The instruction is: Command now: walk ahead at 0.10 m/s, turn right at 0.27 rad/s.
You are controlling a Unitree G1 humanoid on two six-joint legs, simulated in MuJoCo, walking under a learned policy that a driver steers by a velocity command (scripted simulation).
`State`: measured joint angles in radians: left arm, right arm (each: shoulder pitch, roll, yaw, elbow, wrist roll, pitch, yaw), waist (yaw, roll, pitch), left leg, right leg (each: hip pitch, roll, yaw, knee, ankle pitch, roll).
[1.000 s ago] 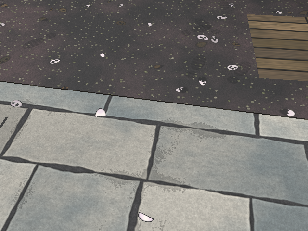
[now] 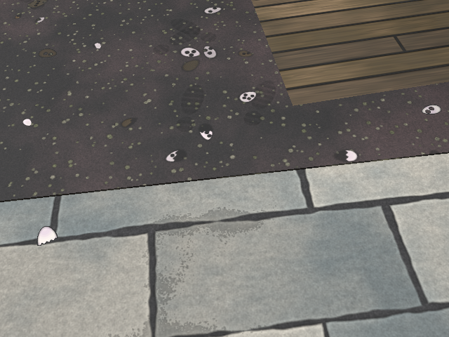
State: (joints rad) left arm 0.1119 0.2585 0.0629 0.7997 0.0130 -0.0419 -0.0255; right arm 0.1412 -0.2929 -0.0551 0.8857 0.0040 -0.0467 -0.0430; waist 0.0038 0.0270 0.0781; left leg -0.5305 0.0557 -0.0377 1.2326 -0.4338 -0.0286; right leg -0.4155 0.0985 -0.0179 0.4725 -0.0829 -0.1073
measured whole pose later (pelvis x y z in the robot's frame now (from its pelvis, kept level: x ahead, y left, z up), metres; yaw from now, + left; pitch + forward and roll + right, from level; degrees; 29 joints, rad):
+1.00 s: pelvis +0.13 +0.06 +0.01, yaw -2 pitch -1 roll +0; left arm 0.28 0.24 0.06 1.01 -0.03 -0.04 0.01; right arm 0.23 -0.23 -0.04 1.04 0.03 -0.08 -0.01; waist 0.00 -0.02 0.00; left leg -0.24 0.00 0.02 0.61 -0.41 0.09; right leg -0.18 0.03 0.05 0.53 -0.34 -0.04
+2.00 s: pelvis +0.65 +0.05 +0.00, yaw -1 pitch +2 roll -3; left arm 0.39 0.27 0.06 1.04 -0.02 -0.06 0.01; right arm 0.02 -0.24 -0.04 0.82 0.02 -0.10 0.03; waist 0.07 0.02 0.01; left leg -0.51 0.05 0.02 0.50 -0.03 0.06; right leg 0.08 0.02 -0.04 0.30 -0.41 0.00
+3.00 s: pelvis +0.96 +0.07 +0.00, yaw +11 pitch +1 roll -3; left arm 0.04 0.29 0.08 0.93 0.00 0.03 0.06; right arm 0.24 -0.27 -0.09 0.88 -0.02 0.03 -0.02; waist -0.03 -0.02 0.03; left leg -0.32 0.02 0.02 0.60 -0.31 0.05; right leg -0.45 -0.06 -0.10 0.75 -0.41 0.02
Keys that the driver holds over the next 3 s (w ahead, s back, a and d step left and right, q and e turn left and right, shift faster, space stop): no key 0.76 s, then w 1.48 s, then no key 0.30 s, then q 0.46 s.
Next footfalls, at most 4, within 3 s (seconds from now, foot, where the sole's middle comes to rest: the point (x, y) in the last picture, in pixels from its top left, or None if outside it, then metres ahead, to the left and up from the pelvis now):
0.28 left None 0.13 0.17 -0.77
1.48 right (270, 302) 0.52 -0.08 -0.77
2.00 left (194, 210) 0.83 0.16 -0.77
2.50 right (257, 151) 1.09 -0.06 -0.77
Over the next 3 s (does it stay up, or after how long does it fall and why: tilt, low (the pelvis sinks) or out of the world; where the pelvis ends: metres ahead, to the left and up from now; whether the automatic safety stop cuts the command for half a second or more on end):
stays up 0.96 0.07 0.00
